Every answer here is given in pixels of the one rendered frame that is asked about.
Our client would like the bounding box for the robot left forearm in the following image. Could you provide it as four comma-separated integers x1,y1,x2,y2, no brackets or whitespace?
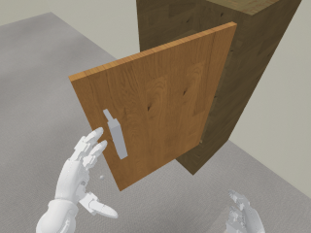
36,199,79,233

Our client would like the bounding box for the robot right hand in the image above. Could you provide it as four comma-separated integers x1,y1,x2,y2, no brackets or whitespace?
225,189,265,233

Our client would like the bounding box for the cupboard door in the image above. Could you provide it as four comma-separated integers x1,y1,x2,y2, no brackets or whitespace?
68,21,237,191

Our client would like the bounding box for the robot left hand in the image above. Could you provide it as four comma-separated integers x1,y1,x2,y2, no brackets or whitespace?
54,127,119,218

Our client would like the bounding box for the handle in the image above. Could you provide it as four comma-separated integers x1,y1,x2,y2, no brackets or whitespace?
103,109,128,160

